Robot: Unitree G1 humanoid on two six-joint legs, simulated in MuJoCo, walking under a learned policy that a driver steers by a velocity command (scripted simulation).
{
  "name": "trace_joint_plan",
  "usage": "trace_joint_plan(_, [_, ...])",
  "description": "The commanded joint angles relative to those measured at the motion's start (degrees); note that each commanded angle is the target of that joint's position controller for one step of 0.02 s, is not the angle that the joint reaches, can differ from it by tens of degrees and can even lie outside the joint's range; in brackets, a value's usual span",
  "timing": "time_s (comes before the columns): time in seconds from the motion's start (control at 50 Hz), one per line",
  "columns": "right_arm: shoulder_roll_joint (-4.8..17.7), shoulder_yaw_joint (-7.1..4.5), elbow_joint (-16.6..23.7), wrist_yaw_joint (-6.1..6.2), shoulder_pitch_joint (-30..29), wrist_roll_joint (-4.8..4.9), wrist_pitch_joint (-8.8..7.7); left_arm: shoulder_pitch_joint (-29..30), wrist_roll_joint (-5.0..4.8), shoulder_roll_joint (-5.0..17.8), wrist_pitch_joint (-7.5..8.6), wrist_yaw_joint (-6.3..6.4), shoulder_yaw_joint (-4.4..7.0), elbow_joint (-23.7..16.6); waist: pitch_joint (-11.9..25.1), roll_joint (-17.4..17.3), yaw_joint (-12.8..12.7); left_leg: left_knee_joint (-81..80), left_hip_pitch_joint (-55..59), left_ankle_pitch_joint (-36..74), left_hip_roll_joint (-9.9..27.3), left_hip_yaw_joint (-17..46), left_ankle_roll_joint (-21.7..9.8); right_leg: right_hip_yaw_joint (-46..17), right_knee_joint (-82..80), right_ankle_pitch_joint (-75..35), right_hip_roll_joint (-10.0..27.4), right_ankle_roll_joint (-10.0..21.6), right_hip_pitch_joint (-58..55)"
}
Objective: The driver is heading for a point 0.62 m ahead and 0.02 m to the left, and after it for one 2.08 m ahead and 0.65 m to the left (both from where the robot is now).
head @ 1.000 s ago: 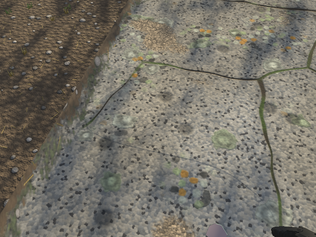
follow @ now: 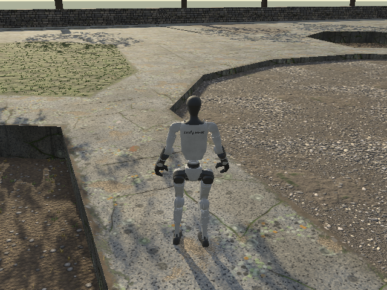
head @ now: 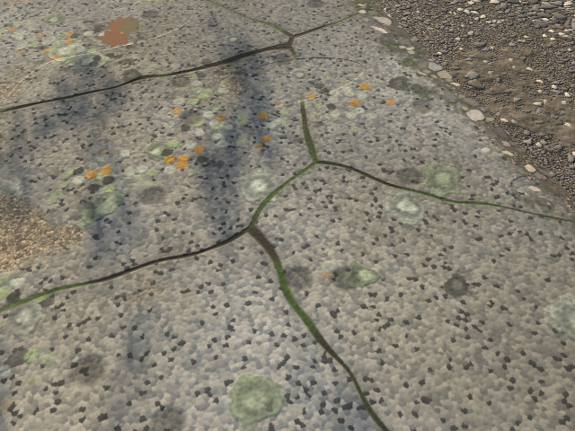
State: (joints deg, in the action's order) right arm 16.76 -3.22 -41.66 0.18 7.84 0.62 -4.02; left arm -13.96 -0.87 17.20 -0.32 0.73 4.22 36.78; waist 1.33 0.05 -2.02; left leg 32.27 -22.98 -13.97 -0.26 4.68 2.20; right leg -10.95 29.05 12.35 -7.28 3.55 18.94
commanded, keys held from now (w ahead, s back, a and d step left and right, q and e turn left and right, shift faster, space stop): w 0.68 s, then w+q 0.16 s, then q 0.16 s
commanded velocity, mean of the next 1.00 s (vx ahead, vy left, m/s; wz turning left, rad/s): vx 0.45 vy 0.00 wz -0.03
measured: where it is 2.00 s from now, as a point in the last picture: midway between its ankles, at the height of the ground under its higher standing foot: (331, 392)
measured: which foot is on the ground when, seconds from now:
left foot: up 0.00-0.00, down 0.02-0.48, up 0.50-0.96, down 0.98-1.00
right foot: down 0.00-0.02, up 0.04-0.44, down 0.46-0.98, up 1.00-1.00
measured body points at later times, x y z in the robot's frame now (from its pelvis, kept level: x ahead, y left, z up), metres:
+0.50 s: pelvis +0.21 -0.03 -0.01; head +0.25 -0.04 +0.44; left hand +0.49 +0.17 -0.07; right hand +0.15 -0.31 -0.14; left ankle +0.05 +0.14 -0.71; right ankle +0.30 -0.14 -0.74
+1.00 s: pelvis +0.48 -0.03 -0.02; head +0.52 -0.02 +0.43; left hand +0.51 +0.27 -0.15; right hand +0.71 -0.26 -0.10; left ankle +0.62 +0.06 -0.74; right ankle +0.30 -0.14 -0.72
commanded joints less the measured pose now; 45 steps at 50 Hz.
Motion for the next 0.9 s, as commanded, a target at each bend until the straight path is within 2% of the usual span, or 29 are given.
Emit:
trace_joint_plan(0.02, [6.1, -2.3, 2.1, -0.02, 5.7, -0.41, -2.16, 1.6, 0.38, 4.2, 0.81, 0.03, 0.73, -3.5, 3.6, 5.9, 4.6, -8.2, 16.3, 1.0, 3.8, 0.6, -3.4, -13.1, -2.8, 21.0, 9.5, 5.1, 6.1])
trace_joint_plan(0.04, [8.5, -2.65, 1.2, 0.25, 11.6, -1.65, -2.23, 1.1, 0.67, -0.8, 1.17, -0.02, -0.78, -3.5, 5.5, -3.0, 5.8, -13.1, 23.3, -7.3, 14.3, 12.3, -7.0, -4.5, 14.4, 22.0, 3.7, 1.2, 12.6])
trace_joint_plan(0.06, [13.9, -4.12, -0.3, -0.37, 14.6, -3.07, -1.91, 2.5, -0.6, 1.0, 2.27, -0.1, -0.45, -6.8, 0.2, -15.4, 5.0, -20.3, 24.9, -23.2, 22.1, 33.3, -14.2, 1.3, 23.1, 22.7, 0.1, 0.3, 28.4])
trace_joint_plan(0.08, [11.2, -3.85, 0.4, -0.5, 12.5, -1.65, -2.15, 3.1, -0.56, 5.6, 3.01, -0.09, 0.59, -5.9, -4.3, -11.7, 4.9, -20.9, 23.2, -28.8, 22.9, 34.9, -16.3, -0.2, 29.8, 18.7, 4.6, -0.4, 32.9])
trace_joint_plan(0.1, [8.2, -3.0, 0.6, -0.28, 11.2, -0.56, -2.13, 3.4, -0.29, 7.1, 3.25, -0.39, 1.11, -5.0, -5.6, -9.0, 4.7, -20.1, 23.0, -25.7, 20.2, 29.6, -14.8, -0.2, 31.5, 13.9, 5.5, -0.8, 34.1])
trace_joint_plan(0.12, [7.1, -2.56, 1.0, -0.16, 10.6, -0.45, -1.95, 2.9, 0.17, 6.4, 3.29, -0.62, 1.1, -4.0, -4.6, -7.4, 4.1, -20.0, 23.1, -21.5, 17.8, 24.9, -13.3, 1.2, 32.1, 10.7, 6.4, -1.4, 33.2])
trace_joint_plan(0.14, [7.0, -2.4, 0.7, -0.01, 10.1, -0.43, -1.69, 3.6, 0.42, 5.8, 3.61, -0.9, 1.01, -4.1, -5.1, -7.4, 4.0, -20.7, 22.5, -16.8, 16.5, 21.7, -12.7, 2.1, 31.2, 7.2, 7.5, -2.0, 32.9])
trace_joint_plan(0.18, [6.5, -2.0, 0.4, 0.16, 10.4, -0.92, -1.72, 5.6, 0.53, 3.8, 4.08, -1.36, 0.5, -4.3, -4.7, -7.7, 4.3, -22.4, 19.7, -5.9, 13.9, 14.8, -12.2, 5.9, 29.2, 0.7, 9.2, -3.1, 29.2])
trace_joint_plan(0.24, [6.9, -1.98, -0.8, 0.24, 12.0, -0.39, -1.46, 9.7, 0.48, 1.2, 4.43, -1.63, -0.59, -5.1, -4.2, -7.5, 5.9, -23.1, 17.8, 5.1, 11.8, 7.4, -12.1, 9.3, 20.5, -5.5, 10.1, -4.3, 24.3])
trace_joint_plan(0.28, [7.8, -2.08, -1.8, 0.23, 13.7, 0.04, -1.12, 13.2, 0.22, -0.2, 4.73, -2.02, -1.2, -5.8, -4.3, -7.7, 7.2, -22.8, 16.8, 8.9, 11.1, 4.1, -11.7, 10.7, 12.9, -8.6, 9.6, -4.7, 19.8])
trace_joint_plan(0.36, [9.4, -2.33, -3.5, -0.08, 16.8, 0.78, -0.43, 17.0, -0.64, 0.7, 5.17, -3.1, -1.07, -6.6, -5.2, -8.1, 8.3, -21.7, 18.0, 11.2, 13.3, 3.7, -11.7, 12.1, 4.4, -9.3, 8.3, -3.7, 13.8])
trace_joint_plan(0.4, [10.1, -2.46, -4.3, -0.09, 17.2, 1.21, 0.14, 16.6, -0.8, 1.9, 5.29, -3.49, -0.64, -6.7, -5.3, -8.6, 7.0, -20.2, 20.5, 15.3, 15.0, 4.3, -11.3, 12.1, 1.4, -6.8, 7.8, -1.9, 11.3])
trace_joint_plan(0.42, [10.7, -2.6, -4.5, 0.03, 16.7, 1.28, 0.44, 14.4, -0.71, 3.0, 5.35, -3.47, -0.14, -6.2, -4.1, -8.8, 5.0, -17.6, 21.3, 22.7, 15.2, 3.6, -10.6, 12.6, -0.3, -6.1, 7.0, -0.7, 7.1])
trace_joint_plan(0.44, [10.7, -2.55, -4.5, 0.22, 16.1, 1.51, 0.63, 9.2, -0.35, 4.5, 5.3, -3.17, 0.78, -4.6, -0.7, -7.9, 1.7, -11.5, 20.9, 32.6, 13.6, 1.1, -9.4, 13.7, -2.6, -7.0, 5.8, 0.9, -1.3])
trace_joint_plan(0.46, [9.7, -2.09, -4.3, 0.37, 16.2, 1.17, 0.58, 0.9, -0.07, 7.1, 5.12, -2.62, 2.09, -2.2, 4.9, -6.4, -2.2, -1.2, 17.0, 36.4, 11.0, -1.7, -7.8, 12.9, -2.6, -7.7, 6.6, 2.8, -14.0])
trace_joint_plan(0.48, [6.0, -0.58, -2.3, 0.46, 15.6, -0.81, 0.19, -10.5, 0.8, 11.5, 4.65, -1.76, 3.18, -0.4, 14.7, 2.1, -6.5, 18.0, 4.1, 19.1, 7.9, -4.1, -5.4, -1.4, -0.1, -9.1, 19.5, 7.0, -32.4])
trace_joint_plan(0.5, [0.6, 1.05, -1.2, 0.3, 21.3, -0.25, -1.01, -11.8, 0.82, 14.6, 4.43, -2.18, 3.39, 0.8, 21.2, 18.5, -2.8, 34.7, -14.8, -18.0, -1.1, -2.5, -2.8, -26.9, -7.8, 5.0, 30.2, 15.0, -44.5])
trace_joint_plan(0.52, [7.1, -0.57, -1.7, 0.05, 16.9, 1.1, -1.89, -10.7, 0.38, 9.0, 4.39, -2.22, 2.01, 0.8, 16.0, 11.8, -4.7, 40.6, -21.0, -17.9, 2.0, 2.0, -3.2, -27.3, -11.2, 11.3, 28.4, 13.4, -40.1])
trace_joint_plan(0.54, [8.8, -1.14, -0.1, -0.26, 11.9, 1.85, -2.35, -7.1, 0.14, 7.3, 4.45, -2.11, 1.22, 0.8, 8.0, 9.3, -3.9, 40.5, -23.6, -12.4, 4.4, 0.4, -3.9, -19.1, -12.1, 7.7, 26.3, 11.5, -33.0])
trace_joint_plan(0.56, [7.8, -0.96, -0.1, -0.09, 9.8, 1.19, -2.43, -3.6, 0.45, 6.3, 4.51, -2.18, 0.76, 0.5, 4.3, 4.8, -2.2, 38.2, -21.4, -7.5, 6.4, -0.7, -3.7, -13.6, -13.4, 1.5, 23.7, 10.6, -25.7])
trace_joint_plan(0.58, [7.2, -1.08, -0.1, -0.07, 9.0, 0.23, -2.24, -1.1, 0.88, 5.0, 4.58, -2.37, 0.42, 0.5, 1.3, 3.9, -0.5, 35.3, -19.6, -4.4, 7.6, -0.9, -3.2, -9.7, -15.1, -3.3, 21.6, 10.4, -20.0])
trace_joint_plan(0.6, [6.2, -1.03, -0.3, -0.28, 10.2, 0.09, -1.78, 0.3, 1.41, 4.3, 4.79, -2.39, 0.2, 0.5, 0.8, 5.4, 1.4, 34.0, -16.4, -2.4, 8.6, -0.6, -2.9, -7.2, -16.8, -6.4, 20.4, 10.4, -16.2])
trace_joint_plan(0.64, [4.2, -0.7, -0.7, -0.41, 11.3, 0.09, -0.77, 1.2, 0.93, 4.0, 5.51, -2.35, 0.31, 1.4, -0.1, 5.3, 3.1, 31.4, -14.1, -0.9, 8.9, -1.2, -1.9, -3.6, -19.5, -10.5, 19.6, 11.2, -11.9])
trace_joint_plan(0.66, [3.9, -0.61, -0.3, -0.33, 10.2, -0.16, -0.37, 1.1, 0.74, 4.6, 5.87, -2.28, 0.48, 2.0, -1.2, 4.8, 3.4, 29.5, -14.8, 0.6, 9.0, -1.4, -1.3, -2.0, -20.5, -12.4, 19.6, 11.4, -10.5])
trace_joint_plan(0.7, [3.3, -0.3, 0.9, -0.31, 6.5, -0.47, -0.07, 0.3, 0.84, 5.6, 6.12, -1.91, 0.8, 3.2, -2.9, 3.5, 2.9, 23.4, -16.8, 6.2, 9.1, -1.5, -0.4, 1.3, -21.6, -14.8, 19.3, 11.3, -10.0])
trace_joint_plan(0.78, [2.0, 0.59, 2.5, -1.46, -1.0, 0.27, -0.5, -1.8, 0.92, 7.1, 6.16, -1.35, 1.06, 5.2, -4.7, 2.6, 0.0, 9.0, -13.5, 19.5, 7.1, -3.1, -1.7, 8.8, -22.9, -15.0, 17.8, 8.3, -9.8])
trace_joint_plan(0.84, [2.4, 0.67, 4.7, -2.3, -5.8, 0.81, -0.53, -5.0, 0.47, 8.3, 5.9, -1.19, 1.41, 7.5, -6.0, 1.8, -1.9, 4.0, -14.4, 20.8, 5.7, -2.8, -3.3, 10.8, -22.6, -14.0, 20.1, 7.5, -15.1])
trace_joint_plan(0.86, [2.6, 0.6, 5.5, -2.65, -6.9, 0.66, -0.57, -4.9, 0.49, 8.2, 5.52, -1.05, 1.37, 8.0, -6.7, 1.3, -1.9, 2.2, -14.8, 20.1, 5.3, -2.6, -3.9, 11.9, -21.0, -17.5, 20.5, 6.8, -17.0])
trace_joint_plan(0.9, [3.2, 0.22, 6.6, -3.49, -7.1, -0.04, -0.72, -4.3, 0.55, 8.7, 4.49, -0.46, 1.49, 8.5, -5.5, 2.1, -1.1, 0.3, -13.0, 16.7, 3.5, -4.3, -5.1, 13.8, -15.9, -28.9, 20.9, 5.0, -20.5])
